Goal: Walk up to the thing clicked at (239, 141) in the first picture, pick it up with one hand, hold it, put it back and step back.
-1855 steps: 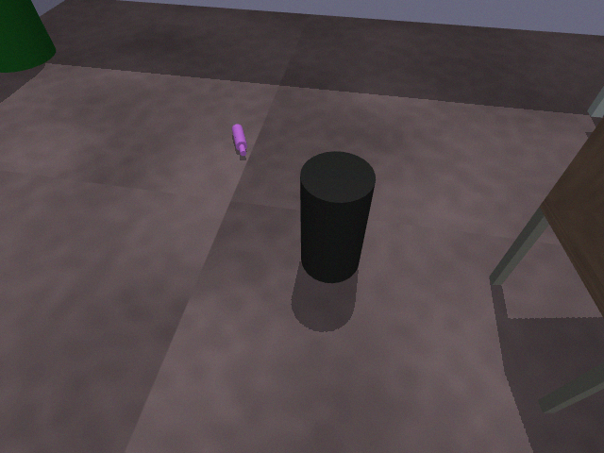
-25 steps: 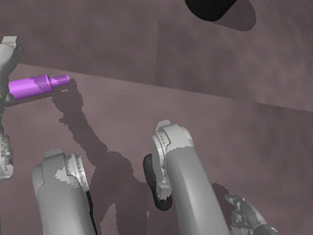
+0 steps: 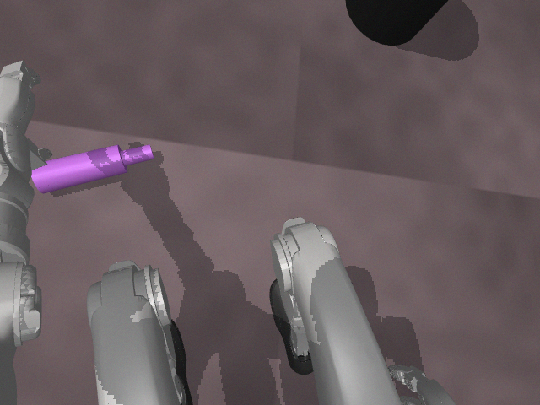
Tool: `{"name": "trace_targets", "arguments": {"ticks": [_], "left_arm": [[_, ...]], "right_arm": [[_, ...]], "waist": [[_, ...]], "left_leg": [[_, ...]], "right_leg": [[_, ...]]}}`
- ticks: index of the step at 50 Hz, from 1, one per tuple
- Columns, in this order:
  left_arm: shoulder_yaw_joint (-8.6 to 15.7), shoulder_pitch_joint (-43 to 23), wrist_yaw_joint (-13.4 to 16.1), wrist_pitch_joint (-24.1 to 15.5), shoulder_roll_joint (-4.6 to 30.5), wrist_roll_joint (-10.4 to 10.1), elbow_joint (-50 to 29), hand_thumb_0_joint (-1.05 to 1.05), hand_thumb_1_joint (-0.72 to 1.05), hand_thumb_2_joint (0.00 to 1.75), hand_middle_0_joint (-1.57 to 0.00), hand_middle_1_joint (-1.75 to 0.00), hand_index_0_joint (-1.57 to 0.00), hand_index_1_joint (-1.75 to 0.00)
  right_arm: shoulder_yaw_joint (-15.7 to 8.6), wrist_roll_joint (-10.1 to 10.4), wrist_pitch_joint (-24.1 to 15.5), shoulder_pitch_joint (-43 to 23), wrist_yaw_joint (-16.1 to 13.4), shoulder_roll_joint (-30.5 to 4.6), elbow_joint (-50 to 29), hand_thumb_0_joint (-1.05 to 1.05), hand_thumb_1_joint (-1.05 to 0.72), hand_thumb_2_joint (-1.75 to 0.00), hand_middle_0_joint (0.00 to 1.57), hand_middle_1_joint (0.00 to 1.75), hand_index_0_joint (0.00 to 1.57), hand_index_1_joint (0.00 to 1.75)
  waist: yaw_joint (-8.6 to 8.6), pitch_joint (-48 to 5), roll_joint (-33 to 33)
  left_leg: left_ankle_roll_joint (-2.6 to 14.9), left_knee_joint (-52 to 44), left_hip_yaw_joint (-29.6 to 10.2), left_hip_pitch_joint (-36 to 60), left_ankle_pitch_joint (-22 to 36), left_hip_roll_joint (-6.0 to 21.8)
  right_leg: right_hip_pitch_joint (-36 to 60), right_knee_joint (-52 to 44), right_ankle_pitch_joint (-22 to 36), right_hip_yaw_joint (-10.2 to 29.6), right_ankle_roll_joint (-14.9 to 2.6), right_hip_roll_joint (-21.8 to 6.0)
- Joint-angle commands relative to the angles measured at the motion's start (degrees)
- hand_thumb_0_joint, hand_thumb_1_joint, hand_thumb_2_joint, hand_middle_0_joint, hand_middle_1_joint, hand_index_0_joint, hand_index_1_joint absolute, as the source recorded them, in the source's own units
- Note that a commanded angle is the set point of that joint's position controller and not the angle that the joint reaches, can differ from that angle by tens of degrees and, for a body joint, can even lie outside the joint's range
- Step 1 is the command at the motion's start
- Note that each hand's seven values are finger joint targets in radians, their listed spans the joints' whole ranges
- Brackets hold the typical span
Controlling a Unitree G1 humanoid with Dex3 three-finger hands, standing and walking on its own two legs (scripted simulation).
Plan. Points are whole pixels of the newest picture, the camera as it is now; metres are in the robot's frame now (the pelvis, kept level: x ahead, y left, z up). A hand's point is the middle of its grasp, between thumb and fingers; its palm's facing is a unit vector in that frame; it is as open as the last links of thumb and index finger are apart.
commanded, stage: home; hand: left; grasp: from above
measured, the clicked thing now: (97, 164) +0.53 +0.22 -0.34
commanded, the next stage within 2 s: none
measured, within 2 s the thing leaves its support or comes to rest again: neither
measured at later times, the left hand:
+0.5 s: hand out of the picture +0.30 +0.22 +0.08, palm faces -0.09 -0.86 -0.51, open 7.4 cm
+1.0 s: hand out of the picture +0.23 +0.20 +0.28, palm faces +0.18 -0.96 -0.22, open 7.4 cm
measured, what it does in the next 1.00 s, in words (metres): rises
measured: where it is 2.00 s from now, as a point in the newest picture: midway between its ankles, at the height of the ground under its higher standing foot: (238, 365)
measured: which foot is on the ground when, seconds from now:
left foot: down 0.00-1.00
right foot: down 0.00-1.00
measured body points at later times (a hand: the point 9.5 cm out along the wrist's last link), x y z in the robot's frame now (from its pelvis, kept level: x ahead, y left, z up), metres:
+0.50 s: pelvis +0.00 -0.01 +0.18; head +0.13 +0.02 +0.61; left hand +0.30 +0.26 +0.11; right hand +0.22 -0.24 +0.08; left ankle +0.07 +0.13 -0.34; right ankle +0.10 -0.14 -0.34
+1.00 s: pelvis +0.06 +0.00 +0.33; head +0.09 +0.00 +0.78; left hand +0.22 +0.25 +0.29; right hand +0.23 -0.24 +0.25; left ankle +0.07 +0.13 -0.34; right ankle +0.10 -0.14 -0.34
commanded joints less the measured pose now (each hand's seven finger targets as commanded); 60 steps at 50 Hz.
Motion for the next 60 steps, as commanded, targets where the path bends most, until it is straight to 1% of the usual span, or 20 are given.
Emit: {"name": "trace_targets", "arguments": {"ticks": [1,3,5,9,10,11,12,17,18,19,22,25,26,27,28,34,38,43,50,60], "left_arm": [[4.1,-5.2,-2.6,1.6,11.5,-9.9,-22.7,0.0,0.68,0.86,-0.2,-0.32,-0.19,-0.32],[3.8,-0.1,-3.7,2.2,8.2,-13.9,-26.5,0.0,0.84,0.91,-0.2,-0.31,-0.2,-0.31],[1.0,4.1,-5.0,2.8,2.9,-17.7,-29.7,0.0,0.9,0.9,-0.2,-0.3,-0.2,-0.3],[0.2,7.4,-5.2,3.8,-0.2,-24.8,-40.8,0.0,0.9,0.9,-0.2,-0.3,-0.2,-0.3],[-0.5,11.1,-5.1,4.3,-1.9,-26.3,-39.1,0.0,0.9,0.9,-0.2,-0.3,-0.2,-0.3],[-1.0,11.7,-4.8,4.6,-2.6,-28.0,-42.7,0.0,0.9,0.9,-0.2,-0.3,-0.2,-0.3],[0.3,14.4,-4.2,5.3,-2.3,-28.9,-42.3,0.0,0.9,0.9,-0.2,-0.3,-0.2,-0.3],[-0.2,20.7,-1.9,8.9,-6.1,-35.0,-47.7,0.0,0.9,0.9,-0.2,-0.3,-0.2,-0.3],[-1.6,23.7,-1.9,9.6,-8.7,-36.6,-47.5,0.0,0.9,0.9,-0.2,-0.3,-0.2,-0.3],[-0.1,24.3,-1.6,10.2,-7.6,-38.2,-49.0,0.0,0.9,0.9,-0.2,-0.3,-0.2,-0.3],[-1.2,31.7,-1.5,12.0,-10.9,-42.8,-50.4,0.0,0.9,0.9,-0.2,-0.3,-0.2,-0.3],[0.1,35.7,-1.4,13.0,-11.3,-47.8,-53.8,0.0,0.9,0.9,-0.2,-0.3,-0.2,-0.3],[0.1,37.4,-1.4,13.3,-12.0,-49.0,-54.2,0.0,0.9,0.9,-0.2,-0.3,-0.2,-0.3],[1.8,40.1,-1.1,13.7,-11.2,-50.2,-54.8,0.0,0.9,0.9,-0.2,-0.3,-0.2,-0.3],[0.3,42.5,-1.1,14.2,-12.9,-51.0,-55.5,0.0,0.9,0.9,-0.2,-0.3,-0.2,-0.3],[2.0,52.4,-1.4,17.6,-16.6,-56.6,-61.4,0.0,0.9,0.9,-0.2,-0.3,-0.2,-0.3],[3.3,60.4,-1.7,19.3,-17.6,-58.6,-65.1,0.0,0.9,0.9,-0.2,-0.3,-0.2,-0.3],[2.6,69.6,-2.6,20.8,-19.7,-60.1,-71.6,0.0,0.9,0.9,-0.2,-0.3,-0.2,-0.3],[1.4,79.6,-4.1,22.2,-20.3,-60.3,-79.3,0.0,0.9,0.9,-0.2,-0.3,-0.2,-0.3],[0.9,80.4,-6.5,22.6,-20.1,-59.5,-80.9,0.0,0.9,0.9,-0.2,-0.3,-0.2,-0.3]], "right_arm": [[-7.5,2.3,1.4,10.0,-1.1,-14.7,-3.6,0.0,-0.9,-0.9,0.2,0.3,0.2,0.3],[-7.9,3.1,1.8,8.0,-1.7,-13.3,-4.5,0.0,-0.9,-0.9,0.2,0.3,0.2,0.3],[-8.3,3.5,1.6,6.4,-2.3,-12.0,-5.1,0.0,-0.9,-0.9,0.2,0.3,0.2,0.3],[-9.7,4.5,0.2,3.6,-4.0,-10.8,-6.6,0.0,-0.9,-0.9,0.2,0.3,0.2,0.3],[-9.6,4.6,-0.3,2.5,-4.5,-10.4,-6.5,0.0,-0.9,-0.9,0.2,0.3,0.2,0.3],[-9.7,4.9,-0.8,1.7,-5.0,-10.2,-6.9,0.0,-0.9,-0.9,0.2,0.3,0.2,0.3],[-9.5,5.1,-1.2,1.1,-5.7,-10.3,-6.4,0.0,-0.9,-0.9,0.2,0.3,0.2,0.3],[-8.6,6.4,-3.8,-2.4,-8.3,-8.3,-6.5,0.0,-0.9,-0.9,0.2,0.3,0.2,0.3],[-8.5,6.5,-4.5,-3.0,-8.8,-8.1,-6.2,0.0,-0.9,-0.9,0.2,0.3,0.2,0.3],[-8.2,6.7,-5.1,-3.6,-9.2,-8.1,-6.4,0.0,-0.9,-0.9,0.2,0.3,0.2,0.3],[-7.5,7.0,-6.6,-5.3,-10.3,-6.7,-7.1,0.0,-0.9,-0.9,0.2,0.3,0.2,0.3],[-6.8,7.0,-8.0,-6.4,-11.3,-5.9,-8.0,0.0,-0.9,-0.9,0.2,0.3,0.2,0.3],[-6.5,7.0,-8.5,-6.7,-11.6,-5.5,-8.0,0.0,-0.9,-0.9,0.2,0.3,0.2,0.3],[-6.2,7.2,-8.9,-7.0,-11.9,-5.2,-8.8,0.0,-0.9,-0.9,0.2,0.3,0.2,0.3],[-5.9,7.3,-9.2,-7.2,-12.2,-4.6,-9.0,0.0,-0.9,-0.9,0.2,0.3,0.2,0.3],[-4.8,7.5,-10.8,-5.2,-14.5,-3.5,-9.6,0.0,-0.9,-0.9,0.2,0.3,0.2,0.3],[-4.4,7.5,-12.1,-3.6,-16.2,-3.0,-10.2,0.0,-0.9,-0.9,0.2,0.3,0.2,0.3],[-4.5,7.0,-13.6,-1.5,-17.5,-2.6,-11.7,0.0,-0.9,-0.9,0.2,0.3,0.2,0.3],[-4.5,6.5,-15.7,-1.2,-18.7,-2.2,-13.6,0.0,-0.9,-0.9,0.2,0.3,0.2,0.3],[-5.0,5.7,-18.7,-2.2,-19.1,-2.9,-13.9,0.0,-0.9,-0.9,0.2,0.3,0.2,0.3]], "waist": [[4.53,-46.4,10.8],[4.7,-43.4,5.9],[4.18,-39.8,2.3],[5.56,-41.1,2.8],[5.79,-38.8,2.0],[6.09,-38.6,3.3],[6.81,-38.1,3.8],[7.5,-35.9,4.8],[7.12,-33.5,4.4],[7.87,-33.7,4.4],[7.55,-30.6,2.6],[8.01,-28.6,1.8],[7.82,-27.2,1.6],[9.01,-27.1,0.6],[8.73,-26.0,0.0],[9.14,-23.1,-1.0],[10.2,-20.8,-1.0],[10.52,-17.5,-0.5],[11.15,-11.2,-2.3],[10.7,-5.8,-3.2]], "left_leg": [[2.69,-20.4,6.5,32.8,16.5,-1.2],[3.34,-22.6,6.3,31.4,13.5,-1.1],[3.74,-25.2,6.0,31.3,10.5,-0.8],[3.27,-30.9,5.4,38.4,6.0,-0.4],[3.16,-32.6,5.1,39.5,4.7,-0.1],[2.94,-34.3,5.2,41.3,3.6,-0.2],[2.66,-36.1,4.4,44.4,3.4,-0.1],[2.19,-44.8,3.2,53.7,2.3,0.2],[2.02,-46.5,2.9,54.9,2.8,0.2],[2.05,-47.7,2.5,56.7,2.5,0.2],[2.25,-51.0,3.4,59.8,4.5,0.3],[2.54,-54.4,3.6,62.8,5.0,0.2],[2.61,-55.8,3.7,63.4,5.0,0.1],[2.68,-57.0,3.8,64.9,4.7,0.1],[2.67,-58.5,3.9,66.0,5.1,0.1],[2.43,-66.0,3.9,75.2,11.6,0.3],[2.2,-69.9,4.5,80.6,18.1,0.2],[1.92,-75.3,5.3,87.6,23.6,0.1],[2.16,-80.5,5.7,92.0,25.1,-0.1],[2.39,-83.6,5.8,93.1,21.1,-0.2]], "right_leg": [[31.5,-17.8,15.6,-4.4,-5.78,1.4],[33.1,-21.0,13.7,-3.8,-5.35,1.5],[34.2,-24.4,11.3,-3.1,-5.05,1.5],[37.9,-29.9,7.2,-2.4,-4.97,1.1],[37.9,-30.8,6.3,-2.4,-4.81,1.1],[38.5,-32.0,5.4,-2.2,-4.86,1.0],[38.6,-32.9,5.5,-2.0,-4.98,0.7],[44.2,-39.0,5.6,-1.1,-4.53,0.4],[44.6,-40.3,5.7,-1.0,-4.49,0.2],[46.0,-41.4,5.7,-0.8,-4.46,0.2],[51.4,-46.0,6.7,0.0,-4.37,0.3],[56.3,-50.3,6.8,0.6,-4.12,0.2],[58.0,-52.0,6.6,0.9,-4.04,0.2],[60.5,-53.8,6.1,1.2,-4.06,0.2],[62.4,-55.5,6.3,1.3,-4.02,0.3],[72.7,-63.3,12.4,1.1,-3.67,0.4],[79.2,-67.8,17.7,0.8,-3.53,0.6],[85.7,-73.3,22.3,0.0,-3.37,1.0],[90.3,-79.1,23.2,-1.2,-3.01,1.4],[89.3,-81.3,18.9,-2.1,-2.73,1.3]]}}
